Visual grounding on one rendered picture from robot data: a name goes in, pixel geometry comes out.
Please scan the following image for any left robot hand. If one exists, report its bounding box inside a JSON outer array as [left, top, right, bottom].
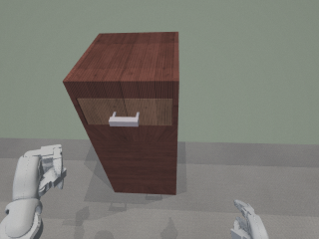
[[12, 144, 67, 201]]

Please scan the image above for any left robot forearm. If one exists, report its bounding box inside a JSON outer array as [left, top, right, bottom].
[[0, 198, 44, 239]]

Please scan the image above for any cabinet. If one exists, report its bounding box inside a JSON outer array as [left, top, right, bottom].
[[63, 32, 179, 195]]

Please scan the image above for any handle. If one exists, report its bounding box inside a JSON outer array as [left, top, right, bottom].
[[109, 112, 140, 127]]

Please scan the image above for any drawer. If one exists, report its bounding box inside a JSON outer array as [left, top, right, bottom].
[[77, 98, 173, 125]]

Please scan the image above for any right robot hand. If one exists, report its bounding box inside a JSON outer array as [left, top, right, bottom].
[[230, 199, 270, 239]]

